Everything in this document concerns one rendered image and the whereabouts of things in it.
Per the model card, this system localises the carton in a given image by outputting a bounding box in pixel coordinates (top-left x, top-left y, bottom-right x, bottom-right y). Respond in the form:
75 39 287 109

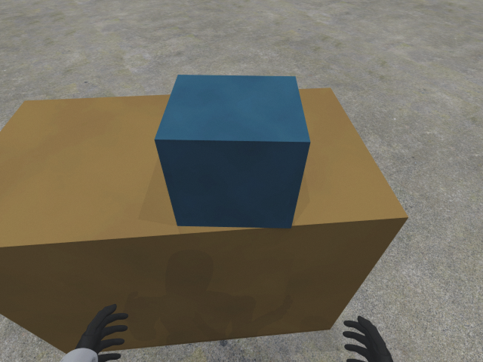
155 75 310 229

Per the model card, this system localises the left robot hand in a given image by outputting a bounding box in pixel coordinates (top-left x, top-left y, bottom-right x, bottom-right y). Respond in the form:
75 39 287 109
75 304 128 362

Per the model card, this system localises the right robot hand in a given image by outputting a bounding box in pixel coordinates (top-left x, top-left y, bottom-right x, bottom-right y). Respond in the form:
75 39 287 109
343 316 393 362

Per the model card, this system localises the pedestal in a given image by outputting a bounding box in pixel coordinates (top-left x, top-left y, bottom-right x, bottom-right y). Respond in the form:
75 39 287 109
0 87 408 354

